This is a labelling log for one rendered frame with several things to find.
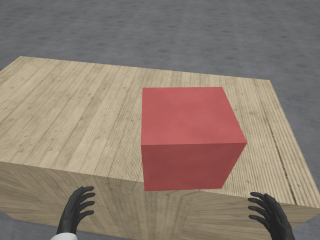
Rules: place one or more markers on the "right robot hand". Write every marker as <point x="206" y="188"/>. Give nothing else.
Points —
<point x="275" y="220"/>

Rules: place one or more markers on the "left robot hand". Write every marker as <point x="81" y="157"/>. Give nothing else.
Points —
<point x="71" y="215"/>

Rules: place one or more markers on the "pedestal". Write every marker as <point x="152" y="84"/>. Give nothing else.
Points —
<point x="67" y="124"/>

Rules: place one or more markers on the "carton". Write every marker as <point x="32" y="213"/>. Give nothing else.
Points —
<point x="190" y="138"/>

